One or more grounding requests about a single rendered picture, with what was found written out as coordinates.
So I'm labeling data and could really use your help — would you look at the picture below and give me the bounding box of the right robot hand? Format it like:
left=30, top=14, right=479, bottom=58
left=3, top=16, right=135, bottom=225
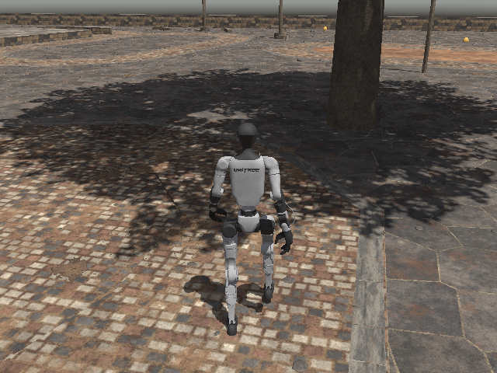
left=274, top=230, right=293, bottom=255

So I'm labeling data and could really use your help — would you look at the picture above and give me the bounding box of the left robot forearm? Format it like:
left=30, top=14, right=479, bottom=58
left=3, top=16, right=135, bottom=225
left=209, top=186, right=221, bottom=212

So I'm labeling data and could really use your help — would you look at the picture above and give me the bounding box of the robot left upper arm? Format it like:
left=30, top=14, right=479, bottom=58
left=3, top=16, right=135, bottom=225
left=211, top=156, right=231, bottom=197

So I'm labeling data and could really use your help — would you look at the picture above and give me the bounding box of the left robot hand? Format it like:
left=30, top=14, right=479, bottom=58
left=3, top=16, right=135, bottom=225
left=209, top=208, right=227, bottom=222

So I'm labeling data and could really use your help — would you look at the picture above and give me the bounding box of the left robot shin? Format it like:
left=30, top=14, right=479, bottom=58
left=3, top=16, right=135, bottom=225
left=225, top=270, right=237, bottom=325

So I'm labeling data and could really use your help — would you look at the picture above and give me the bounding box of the right robot forearm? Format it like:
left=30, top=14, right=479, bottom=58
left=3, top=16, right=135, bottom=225
left=274, top=189, right=291, bottom=232

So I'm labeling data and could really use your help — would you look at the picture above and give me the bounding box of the robot left foot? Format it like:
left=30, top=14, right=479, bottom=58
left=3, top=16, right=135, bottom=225
left=226, top=315, right=238, bottom=336

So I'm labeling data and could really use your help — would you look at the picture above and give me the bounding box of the robot right upper arm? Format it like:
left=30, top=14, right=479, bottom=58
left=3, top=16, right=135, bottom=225
left=263, top=156, right=282, bottom=201

